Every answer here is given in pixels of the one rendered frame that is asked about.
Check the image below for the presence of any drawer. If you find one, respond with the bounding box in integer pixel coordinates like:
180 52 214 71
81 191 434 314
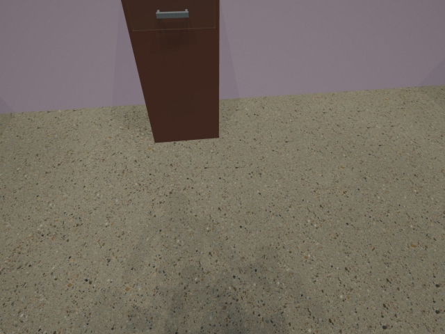
127 0 214 30

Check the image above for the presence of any cabinet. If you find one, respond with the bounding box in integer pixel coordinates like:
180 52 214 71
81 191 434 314
121 0 220 143

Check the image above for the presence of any handle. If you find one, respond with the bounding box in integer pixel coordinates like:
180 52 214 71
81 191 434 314
156 9 189 19

